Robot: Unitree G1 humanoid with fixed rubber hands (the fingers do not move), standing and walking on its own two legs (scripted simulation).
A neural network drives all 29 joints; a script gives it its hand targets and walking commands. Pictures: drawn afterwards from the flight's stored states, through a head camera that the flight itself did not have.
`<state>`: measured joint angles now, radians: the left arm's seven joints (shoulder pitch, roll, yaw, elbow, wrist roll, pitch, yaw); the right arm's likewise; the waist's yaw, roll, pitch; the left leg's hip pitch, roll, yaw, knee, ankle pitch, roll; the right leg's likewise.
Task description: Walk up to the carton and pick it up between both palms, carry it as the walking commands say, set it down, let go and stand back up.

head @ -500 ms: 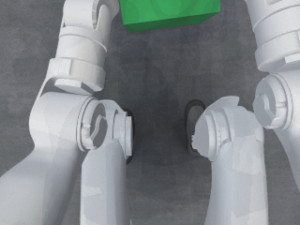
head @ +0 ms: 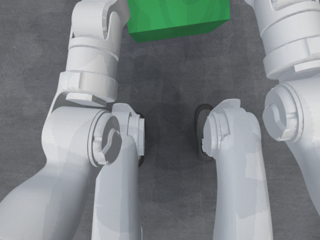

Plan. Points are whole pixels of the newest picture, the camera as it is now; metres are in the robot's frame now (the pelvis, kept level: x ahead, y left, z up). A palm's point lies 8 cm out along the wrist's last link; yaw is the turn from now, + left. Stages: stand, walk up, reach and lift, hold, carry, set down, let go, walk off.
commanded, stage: reach and lift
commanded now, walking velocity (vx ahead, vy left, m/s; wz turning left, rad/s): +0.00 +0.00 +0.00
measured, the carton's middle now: out of the picture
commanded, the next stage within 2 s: none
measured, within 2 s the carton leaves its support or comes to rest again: neither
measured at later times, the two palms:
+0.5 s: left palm out of the picture +0.53 +0.12 -0.02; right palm out of the picture +0.56 -0.13 -0.04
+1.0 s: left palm out of the picture +0.51 +0.12 +0.05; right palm out of the picture +0.53 -0.13 +0.03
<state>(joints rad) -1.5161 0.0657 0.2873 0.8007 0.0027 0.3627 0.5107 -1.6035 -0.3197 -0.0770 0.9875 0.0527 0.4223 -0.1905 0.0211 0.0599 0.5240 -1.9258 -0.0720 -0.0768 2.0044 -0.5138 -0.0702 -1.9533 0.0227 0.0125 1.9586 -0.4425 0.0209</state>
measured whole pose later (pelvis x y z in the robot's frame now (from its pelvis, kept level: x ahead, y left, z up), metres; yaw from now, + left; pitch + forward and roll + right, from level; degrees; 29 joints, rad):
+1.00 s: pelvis -0.01 +0.00 +0.10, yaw +1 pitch +14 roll -1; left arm -1.33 -0.03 0.30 0.73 0.03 0.40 0.58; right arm -1.42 -0.25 -0.08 0.94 0.04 0.47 -0.22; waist 0.02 0.06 0.52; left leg -1.49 -0.07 -0.08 1.70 -0.46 -0.05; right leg -1.51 0.04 0.03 1.66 -0.41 0.03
